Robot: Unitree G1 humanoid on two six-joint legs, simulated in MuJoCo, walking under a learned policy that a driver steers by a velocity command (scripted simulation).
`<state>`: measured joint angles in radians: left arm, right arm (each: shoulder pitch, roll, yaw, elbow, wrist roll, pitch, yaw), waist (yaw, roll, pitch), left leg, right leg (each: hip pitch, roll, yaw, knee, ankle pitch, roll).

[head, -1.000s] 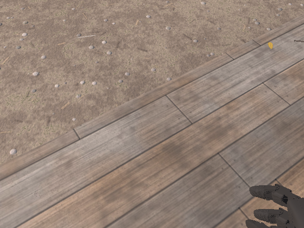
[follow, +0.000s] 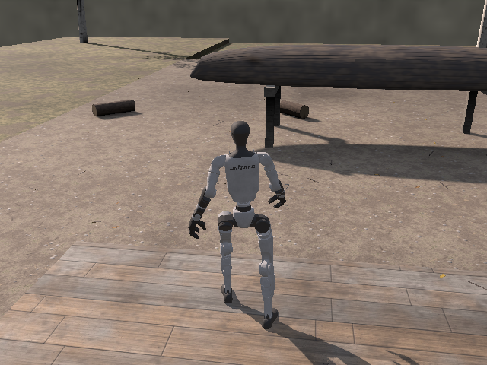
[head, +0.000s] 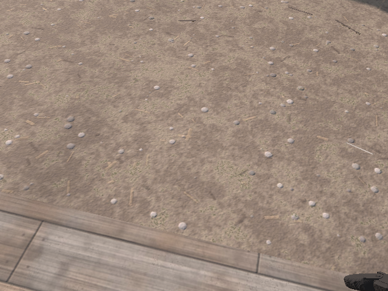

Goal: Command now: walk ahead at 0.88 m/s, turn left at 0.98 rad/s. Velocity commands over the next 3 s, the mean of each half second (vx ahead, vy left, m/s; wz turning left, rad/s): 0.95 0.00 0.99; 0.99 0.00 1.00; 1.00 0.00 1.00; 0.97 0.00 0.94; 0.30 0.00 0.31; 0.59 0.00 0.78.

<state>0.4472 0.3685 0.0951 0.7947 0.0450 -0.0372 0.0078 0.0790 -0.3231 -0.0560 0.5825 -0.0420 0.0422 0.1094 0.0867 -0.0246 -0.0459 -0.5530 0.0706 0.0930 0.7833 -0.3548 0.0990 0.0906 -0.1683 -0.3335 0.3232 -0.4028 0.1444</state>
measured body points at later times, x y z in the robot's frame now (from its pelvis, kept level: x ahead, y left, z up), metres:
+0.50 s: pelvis +0.42 +0.13 -0.02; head +0.46 +0.14 +0.43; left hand +0.53 +0.45 -0.08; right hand +0.53 -0.17 -0.14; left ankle +0.13 +0.11 -0.65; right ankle +0.59 +0.08 -0.72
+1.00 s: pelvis +0.78 +0.42 -0.02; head +0.80 +0.45 +0.42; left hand +0.58 +0.61 -0.15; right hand +1.09 +0.40 -0.14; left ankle +0.82 +0.48 -0.72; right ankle +0.79 +0.15 -0.58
